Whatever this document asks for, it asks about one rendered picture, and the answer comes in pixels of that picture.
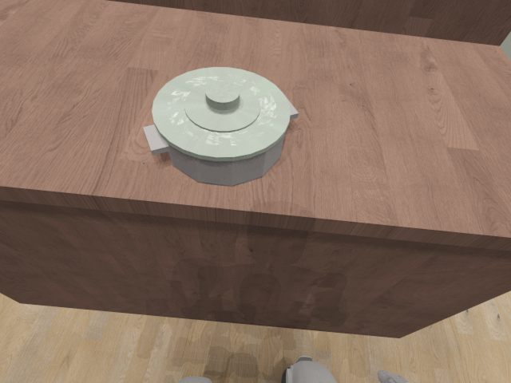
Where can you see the pot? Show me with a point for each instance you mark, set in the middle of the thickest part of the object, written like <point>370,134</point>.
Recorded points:
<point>220,173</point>

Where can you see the right robot shin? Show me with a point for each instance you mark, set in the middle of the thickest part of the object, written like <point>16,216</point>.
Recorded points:
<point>304,358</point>

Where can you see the table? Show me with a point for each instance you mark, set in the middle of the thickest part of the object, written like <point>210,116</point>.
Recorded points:
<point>388,210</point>

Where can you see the knob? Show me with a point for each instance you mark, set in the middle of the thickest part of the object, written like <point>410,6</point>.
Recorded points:
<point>222,95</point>

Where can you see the right robot thigh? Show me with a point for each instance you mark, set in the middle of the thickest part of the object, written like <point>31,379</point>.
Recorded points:
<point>309,372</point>

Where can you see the lid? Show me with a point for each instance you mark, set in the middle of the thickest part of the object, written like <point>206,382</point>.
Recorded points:
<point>186,122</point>

